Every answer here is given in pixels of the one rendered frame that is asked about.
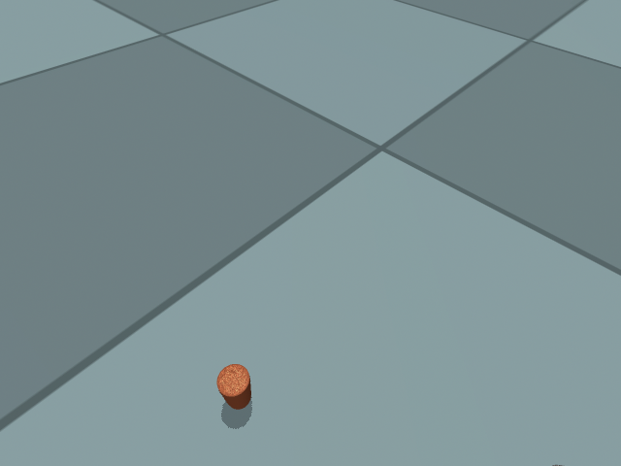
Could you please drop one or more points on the cup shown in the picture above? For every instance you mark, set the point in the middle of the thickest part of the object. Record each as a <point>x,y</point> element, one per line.
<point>233,383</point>

